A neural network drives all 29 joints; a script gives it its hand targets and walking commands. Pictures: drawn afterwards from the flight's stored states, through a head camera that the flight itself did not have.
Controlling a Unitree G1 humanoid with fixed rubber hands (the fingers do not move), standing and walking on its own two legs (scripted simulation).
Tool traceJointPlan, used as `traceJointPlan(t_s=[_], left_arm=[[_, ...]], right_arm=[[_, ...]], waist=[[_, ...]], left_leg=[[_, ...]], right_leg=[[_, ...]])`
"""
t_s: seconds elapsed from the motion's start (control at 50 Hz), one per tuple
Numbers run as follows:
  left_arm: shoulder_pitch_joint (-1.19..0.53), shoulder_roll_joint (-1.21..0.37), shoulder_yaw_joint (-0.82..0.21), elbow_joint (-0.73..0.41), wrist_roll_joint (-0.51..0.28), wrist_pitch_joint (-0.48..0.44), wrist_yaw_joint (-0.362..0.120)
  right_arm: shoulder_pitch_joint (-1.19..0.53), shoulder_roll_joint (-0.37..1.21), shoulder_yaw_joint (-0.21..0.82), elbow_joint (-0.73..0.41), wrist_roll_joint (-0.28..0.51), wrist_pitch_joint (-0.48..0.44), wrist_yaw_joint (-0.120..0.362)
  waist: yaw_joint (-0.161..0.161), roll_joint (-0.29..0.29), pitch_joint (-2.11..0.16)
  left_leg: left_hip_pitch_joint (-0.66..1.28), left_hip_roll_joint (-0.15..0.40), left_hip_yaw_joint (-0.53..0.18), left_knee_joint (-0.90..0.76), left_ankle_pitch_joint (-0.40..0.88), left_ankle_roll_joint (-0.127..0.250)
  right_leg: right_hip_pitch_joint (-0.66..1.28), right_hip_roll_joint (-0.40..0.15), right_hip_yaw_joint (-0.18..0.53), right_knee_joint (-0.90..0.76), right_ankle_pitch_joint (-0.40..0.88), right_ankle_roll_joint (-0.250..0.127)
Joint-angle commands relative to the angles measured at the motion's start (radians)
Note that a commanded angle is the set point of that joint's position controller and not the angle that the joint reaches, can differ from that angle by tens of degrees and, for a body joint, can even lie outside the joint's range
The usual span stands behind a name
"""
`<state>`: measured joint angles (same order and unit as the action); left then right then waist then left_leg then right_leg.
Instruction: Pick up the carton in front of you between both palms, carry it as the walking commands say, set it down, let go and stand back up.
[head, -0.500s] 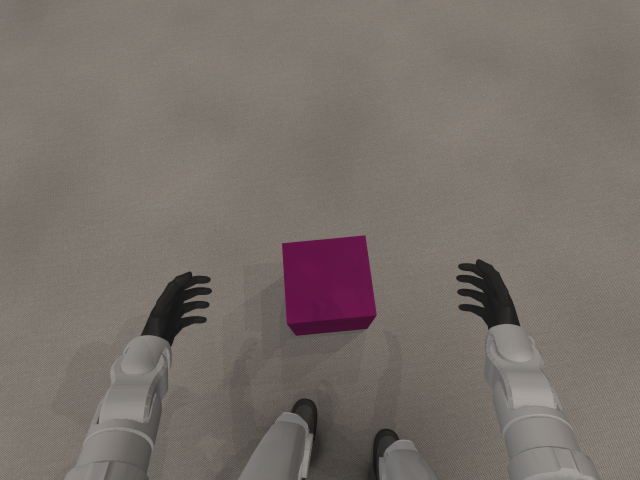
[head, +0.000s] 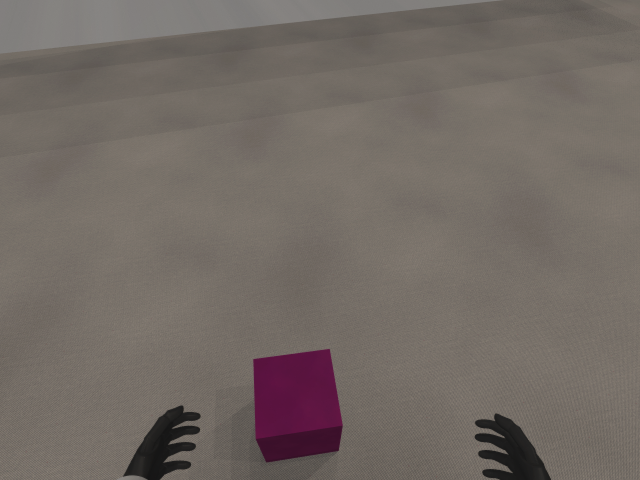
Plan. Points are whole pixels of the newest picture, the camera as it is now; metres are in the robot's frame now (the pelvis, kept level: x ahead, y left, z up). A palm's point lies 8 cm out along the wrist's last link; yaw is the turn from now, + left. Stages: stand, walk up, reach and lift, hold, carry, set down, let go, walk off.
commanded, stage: let go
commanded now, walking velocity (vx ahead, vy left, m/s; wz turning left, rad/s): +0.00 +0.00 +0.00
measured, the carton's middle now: (297, 406) +0.43 +0.09 -0.65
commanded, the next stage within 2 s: stand in 0.36 s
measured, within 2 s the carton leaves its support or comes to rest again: neither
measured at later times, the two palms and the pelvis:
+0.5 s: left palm out of the picture +0.15 +0.29 -0.08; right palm out of the picture +0.14 -0.24 -0.08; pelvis +0.00 +0.02 -0.01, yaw -1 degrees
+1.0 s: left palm out of the picture +0.14 +0.32 -0.10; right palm out of the picture +0.12 -0.26 -0.09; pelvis +0.01 +0.04 +0.00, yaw -2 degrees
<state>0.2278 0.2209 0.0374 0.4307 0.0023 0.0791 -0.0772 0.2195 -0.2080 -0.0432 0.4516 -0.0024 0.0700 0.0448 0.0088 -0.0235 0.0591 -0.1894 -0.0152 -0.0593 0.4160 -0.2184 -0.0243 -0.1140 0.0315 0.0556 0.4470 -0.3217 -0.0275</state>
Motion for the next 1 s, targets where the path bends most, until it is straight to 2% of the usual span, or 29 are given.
traceJointPlan(t_s=[0.0, 0.16, 0.18, 0.2, 0.24, 0.34, 0.36, 0.4, 0.44, 0.46, 0.5, 0.58, 0.7, 0.82, 0.98], left_arm=[[-0.022, 0.106, 0.040, -0.084, 0.009, 0.006, 0.004], [-0.025, 0.099, 0.047, -0.088, 0.019, 0.029, 0.006], [-0.038, 0.136, 0.047, -0.143, 0.038, 0.076, 0.033], [-0.030, 0.127, 0.038, -0.132, 0.031, 0.088, 0.044], [-0.028, 0.116, 0.029, -0.135, 0.023, 0.099, 0.055], [-0.036, 0.109, 0.022, -0.143, 0.014, 0.116, 0.066], [-0.070, 0.225, 0.058, -0.017, 0.031, 0.051, 0.096], [-0.067, 0.204, 0.048, 0.008, 0.041, -0.005, 0.100], [-0.066, 0.195, 0.049, 0.032, 0.043, -0.034, 0.092], [-0.063, 0.196, 0.049, 0.049, 0.041, -0.044, 0.085], [-0.054, 0.204, 0.049, 0.079, 0.040, -0.057, 0.081], [-0.042, 0.226, 0.043, 0.134, 0.036, -0.071, 0.089], [-0.034, 0.249, 0.032, 0.202, 0.034, -0.080, 0.101], [-0.039, 0.257, 0.024, 0.247, 0.032, -0.083, 0.106], [-0.057, 0.261, 0.021, 0.291, 0.029, -0.087, 0.108]], right_arm=[[-0.036, -0.072, -0.010, -0.110, 0.007, 0.005, 0.009], [-0.041, -0.082, -0.017, -0.112, -0.003, 0.031, 0.012], [0.013, -0.074, -0.019, -0.065, 0.015, 0.001, -0.009], [0.008, -0.083, -0.011, -0.070, 0.011, -0.005, -0.018], [-0.008, -0.085, -0.003, -0.078, 0.014, -0.006, -0.023], [-0.019, -0.091, -0.009, -0.075, 0.008, 0.000, -0.024], [-0.029, -0.209, -0.036, 0.072, -0.053, -0.017, -0.052], [-0.033, -0.221, -0.041, 0.101, -0.060, -0.040, -0.064], [-0.063, -0.223, -0.040, 0.128, -0.058, -0.058, -0.062], [-0.082, -0.223, -0.039, 0.141, -0.055, -0.063, -0.058], [-0.095, -0.225, -0.038, 0.163, -0.049, -0.070, -0.054], [-0.092, -0.241, -0.038, 0.209, -0.045, -0.079, -0.058], [-0.088, -0.268, -0.033, 0.262, -0.038, -0.084, -0.066], [-0.093, -0.280, -0.028, 0.300, -0.035, -0.085, -0.070], [-0.103, -0.282, -0.025, 0.341, -0.032, -0.088, -0.071]], waist=[[0.008, -0.011, -0.040], [0.006, -0.006, -0.051], [-0.003, 0.001, -0.105], [-0.003, -0.017, -0.102], [-0.001, -0.017, -0.095], [0.000, -0.006, -0.073], [0.004, -0.107, -0.042], [-0.013, -0.026, -0.035], [-0.011, 0.033, -0.034], [-0.005, 0.049, -0.049], [-0.001, 0.045, -0.073], [-0.007, 0.053, -0.115], [-0.013, 0.043, -0.134], [-0.013, 0.033, -0.127], [-0.013, 0.022, -0.113]], left_leg=[[0.187, -0.055, 0.067, 0.006, 0.213, 0.011], [0.196, -0.052, 0.058, 0.009, 0.247, 0.012], [0.173, -0.080, 0.064, 0.044, 0.246, 0.009], [0.162, -0.077, 0.059, 0.046, 0.245, 0.011], [0.147, -0.076, 0.056, 0.048, 0.248, 0.010], [0.150, -0.067, 0.049, 0.039, 0.244, 0.008], [0.015, 0.046, 0.004, 0.060, 0.167, 0.006], [-0.020, 0.054, -0.023, 0.027, -0.011, 0.023], [-0.070, 0.065, -0.051, -0.006, -0.107, 0.031], [-0.076, 0.071, -0.058, -0.013, -0.095, 0.035], [-0.065, 0.077, -0.061, -0.002, -0.020, 0.039], [-0.005, 0.086, -0.057, 0.031, 0.154, 0.042], [0.045, 0.093, -0.051, 0.048, 0.286, 0.045], [0.065, 0.097, -0.050, 0.041, 0.330, 0.046], [0.073, 0.099, -0.052, 0.019, 0.313, 0.047]], right_leg=[[-0.113, -0.027, -0.004, -0.114, 0.310, 0.056], [-0.069, -0.016, -0.006, -0.089, 0.380, 0.062], [-0.025, -0.017, -0.005, -0.052, 0.474, 0.056], [-0.032, -0.020, -0.004, -0.038, 0.505, 0.063], [-0.044, -0.016, -0.009, -0.033, 0.491, 0.062], [-0.078, -0.007, -0.025, -0.043, 0.393, 0.051], [-0.143, -0.049, 0.009, -0.042, 0.151, 0.063], [-0.151, -0.057, 0.046, -0.062, -0.030, 0.045], [-0.140, -0.054, 0.048, -0.036, -0.037, 0.033], [-0.120, -0.055, 0.046, -0.023, -0.001, 0.031], [-0.101, -0.059, 0.048, -0.014, 0.060, 0.031], [-0.082, -0.069, 0.055, -0.005, 0.175, 0.030], [-0.058, -0.083, 0.058, -0.004, 0.288, 0.031], [-0.045, -0.091, 0.056, -0.017, 0.319, 0.035], [-0.037, -0.100, 0.058, -0.045, 0.305, 0.034]])
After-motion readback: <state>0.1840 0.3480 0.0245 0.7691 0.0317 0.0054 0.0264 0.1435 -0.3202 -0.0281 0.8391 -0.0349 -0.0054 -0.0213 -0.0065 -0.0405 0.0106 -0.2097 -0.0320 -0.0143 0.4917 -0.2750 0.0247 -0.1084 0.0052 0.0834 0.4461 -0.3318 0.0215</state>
